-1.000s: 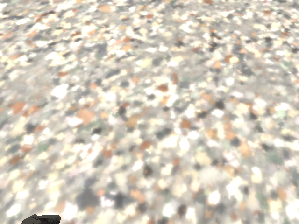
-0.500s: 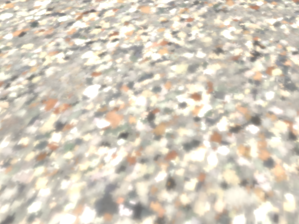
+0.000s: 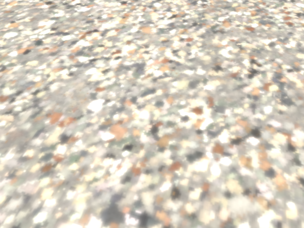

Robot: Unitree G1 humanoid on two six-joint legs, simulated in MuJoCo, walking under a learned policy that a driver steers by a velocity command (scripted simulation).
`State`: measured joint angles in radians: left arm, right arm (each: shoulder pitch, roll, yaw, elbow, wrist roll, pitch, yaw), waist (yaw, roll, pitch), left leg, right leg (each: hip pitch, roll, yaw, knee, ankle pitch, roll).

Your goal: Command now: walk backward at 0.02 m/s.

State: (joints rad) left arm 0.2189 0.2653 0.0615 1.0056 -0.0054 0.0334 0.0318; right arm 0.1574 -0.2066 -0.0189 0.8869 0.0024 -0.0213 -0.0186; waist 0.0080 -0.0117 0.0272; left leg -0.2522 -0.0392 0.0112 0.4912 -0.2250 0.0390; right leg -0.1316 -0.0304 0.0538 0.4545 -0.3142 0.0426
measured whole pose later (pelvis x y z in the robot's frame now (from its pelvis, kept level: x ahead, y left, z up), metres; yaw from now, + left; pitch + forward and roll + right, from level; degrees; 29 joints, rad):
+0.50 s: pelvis -0.02 -0.02 +0.00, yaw +0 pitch -2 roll +0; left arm 0.26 0.21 0.02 1.06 0.01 -0.02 0.04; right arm 0.19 -0.23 -0.04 1.03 0.00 0.00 -0.04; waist -0.01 0.00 0.04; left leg -0.27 -0.01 -0.01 0.49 -0.19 0.01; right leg -0.16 0.00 0.04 0.49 -0.30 0.02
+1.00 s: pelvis +0.07 +0.00 +0.00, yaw +0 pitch +1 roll +0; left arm 0.36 0.24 0.04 1.02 -0.04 -0.08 0.01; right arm 0.30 -0.23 -0.06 1.06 0.02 -0.12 0.01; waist -0.02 -0.02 -0.01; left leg -0.20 -0.04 0.03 0.53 -0.35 0.06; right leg -0.30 0.00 0.06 0.96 -0.45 -0.03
